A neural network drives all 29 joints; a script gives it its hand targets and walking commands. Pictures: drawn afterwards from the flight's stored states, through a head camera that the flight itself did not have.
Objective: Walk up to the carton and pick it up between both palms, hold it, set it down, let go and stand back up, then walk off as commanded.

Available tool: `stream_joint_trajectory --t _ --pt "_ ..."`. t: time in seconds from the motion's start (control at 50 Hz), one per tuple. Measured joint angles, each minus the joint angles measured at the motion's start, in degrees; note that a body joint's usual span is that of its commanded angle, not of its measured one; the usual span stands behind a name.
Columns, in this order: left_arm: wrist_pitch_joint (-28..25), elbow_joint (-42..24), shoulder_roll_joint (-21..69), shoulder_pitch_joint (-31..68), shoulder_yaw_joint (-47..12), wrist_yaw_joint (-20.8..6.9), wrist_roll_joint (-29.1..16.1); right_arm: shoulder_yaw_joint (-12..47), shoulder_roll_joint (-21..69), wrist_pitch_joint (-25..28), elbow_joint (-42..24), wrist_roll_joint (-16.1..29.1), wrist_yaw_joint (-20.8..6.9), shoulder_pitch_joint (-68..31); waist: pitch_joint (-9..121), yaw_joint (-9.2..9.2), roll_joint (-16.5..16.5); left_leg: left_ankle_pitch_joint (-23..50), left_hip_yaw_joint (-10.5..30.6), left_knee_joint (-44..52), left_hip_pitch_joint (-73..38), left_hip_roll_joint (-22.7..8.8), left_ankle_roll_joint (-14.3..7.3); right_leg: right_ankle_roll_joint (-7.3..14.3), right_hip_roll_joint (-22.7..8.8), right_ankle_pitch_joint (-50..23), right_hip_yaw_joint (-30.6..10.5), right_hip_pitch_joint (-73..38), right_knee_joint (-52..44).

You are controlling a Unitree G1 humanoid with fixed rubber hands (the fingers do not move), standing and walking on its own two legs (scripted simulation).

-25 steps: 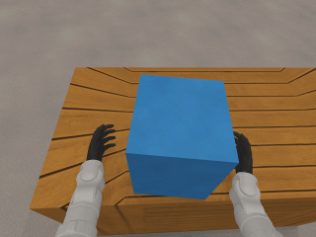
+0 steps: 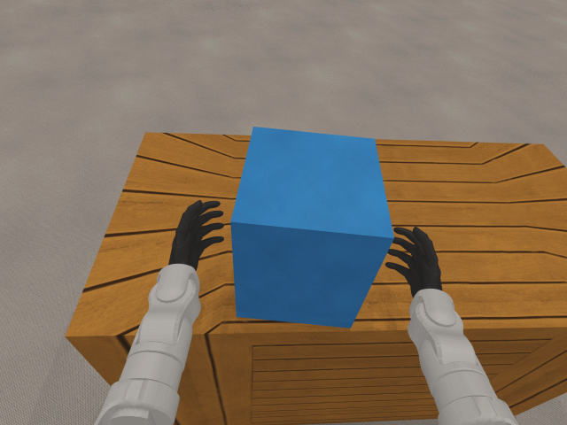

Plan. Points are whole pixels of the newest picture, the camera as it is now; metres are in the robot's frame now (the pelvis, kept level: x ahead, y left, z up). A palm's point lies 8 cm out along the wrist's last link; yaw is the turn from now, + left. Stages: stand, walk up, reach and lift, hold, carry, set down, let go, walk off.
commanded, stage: set down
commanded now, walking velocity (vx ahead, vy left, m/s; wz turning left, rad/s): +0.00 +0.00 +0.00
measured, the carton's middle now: (303, 230) +0.42 -0.02 +0.03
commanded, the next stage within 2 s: none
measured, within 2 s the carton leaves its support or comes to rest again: neither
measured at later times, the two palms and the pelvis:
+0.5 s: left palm (157, 323) +0.26 +0.19 +0.01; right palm (455, 339) +0.23 -0.21 +0.04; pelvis +0.01 -0.01 +0.00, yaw +0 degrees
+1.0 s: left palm (147, 344) +0.24 +0.20 +0.00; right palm (469, 378) +0.19 -0.23 +0.02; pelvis +0.02 -0.01 +0.00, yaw +0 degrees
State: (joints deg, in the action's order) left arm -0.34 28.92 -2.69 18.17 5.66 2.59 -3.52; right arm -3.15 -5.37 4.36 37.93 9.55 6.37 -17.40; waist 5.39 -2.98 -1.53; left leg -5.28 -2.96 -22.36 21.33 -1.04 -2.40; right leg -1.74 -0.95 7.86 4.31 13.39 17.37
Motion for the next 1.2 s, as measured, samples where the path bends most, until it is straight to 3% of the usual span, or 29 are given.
stream_joint_trajectory --t 0.2,0.34,0.48,0.76,1.2 --pt "3.7 -0.6 -1.4 -3.0 0.0 1.1 1.5 0.0 2.6 2.2 -3.0 1.0 1.4 7.3 -2.3 0.06 -4.1 -0.5 0.0 -0.3 -2.6 0.0 0.1 0.0 0.0 0.4 0.0 -2.7 0.1" --pt "5.4 -10.2 -1.4 -14.4 0.0 2.6 1.8 0.0 2.7 3.3 -11.0 2.0 0.1 16.3 -2.4 0.07 -3.6 -1.3 0.0 -0.6 -4.1 0.0 0.4 0.2 0.0 1.1 0.0 -4.3 0.1" --pt "5.4 -15.2 -1.8 -22.6 0.0 0.8 1.2 0.0 2.3 1.1 -20.3 1.8 -0.2 23.9 -2.3 0.05 -2.1 -1.9 0.0 -0.1 -7.6 0.0 0.6 0.4 0.0 2.0 0.0 -7.5 0.1" --pt "5.4 -18.1 -3.0 -28.2 -0.3 -2.4 -1.3 0.0 2.3 -4.6 -31.2 0.3 0.7 35.3 -2.6 0.06 -1.3 -1.8 0.0 1.2 -10.6 0.0 0.9 0.9 0.1 2.6 0.0 -9.9 0.1" --pt "5.5 -18.6 -5.5 -31.6 -1.5 -2.7 -1.4 0.3 2.2 -3.6 -33.0 -1.2 -1.4 37.6 -5.5 0.65 -1.5 -4.0 0.0 0.0 -10.6 0.0 1.2 1.2 0.0 4.4 -0.1 -10.3 0.4"
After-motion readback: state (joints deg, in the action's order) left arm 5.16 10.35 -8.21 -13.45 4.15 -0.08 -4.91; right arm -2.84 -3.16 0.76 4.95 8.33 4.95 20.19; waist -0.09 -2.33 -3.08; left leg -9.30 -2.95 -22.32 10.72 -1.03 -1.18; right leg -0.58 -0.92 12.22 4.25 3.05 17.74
